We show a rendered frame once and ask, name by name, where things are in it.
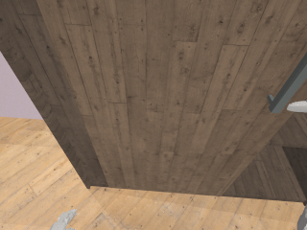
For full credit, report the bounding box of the right robot upper arm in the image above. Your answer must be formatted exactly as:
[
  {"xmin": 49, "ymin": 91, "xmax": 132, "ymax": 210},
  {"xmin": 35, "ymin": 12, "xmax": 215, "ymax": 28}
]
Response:
[{"xmin": 296, "ymin": 204, "xmax": 307, "ymax": 230}]

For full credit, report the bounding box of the wardrobe door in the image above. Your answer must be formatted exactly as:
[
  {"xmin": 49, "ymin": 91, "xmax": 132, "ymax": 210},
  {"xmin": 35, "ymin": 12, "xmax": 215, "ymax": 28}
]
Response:
[
  {"xmin": 36, "ymin": 0, "xmax": 307, "ymax": 196},
  {"xmin": 0, "ymin": 0, "xmax": 106, "ymax": 181}
]

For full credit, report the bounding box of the left robot hand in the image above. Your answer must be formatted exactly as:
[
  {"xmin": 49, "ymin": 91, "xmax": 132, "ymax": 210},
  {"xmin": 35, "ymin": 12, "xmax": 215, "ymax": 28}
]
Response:
[{"xmin": 49, "ymin": 209, "xmax": 77, "ymax": 230}]

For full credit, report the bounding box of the handle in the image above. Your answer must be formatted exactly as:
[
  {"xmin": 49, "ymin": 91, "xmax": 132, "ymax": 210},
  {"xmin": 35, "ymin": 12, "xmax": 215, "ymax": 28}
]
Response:
[{"xmin": 267, "ymin": 52, "xmax": 307, "ymax": 113}]

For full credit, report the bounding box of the right robot hand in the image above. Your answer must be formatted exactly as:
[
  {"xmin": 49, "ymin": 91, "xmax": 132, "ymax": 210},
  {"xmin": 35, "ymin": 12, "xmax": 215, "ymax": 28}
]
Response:
[{"xmin": 287, "ymin": 100, "xmax": 307, "ymax": 113}]

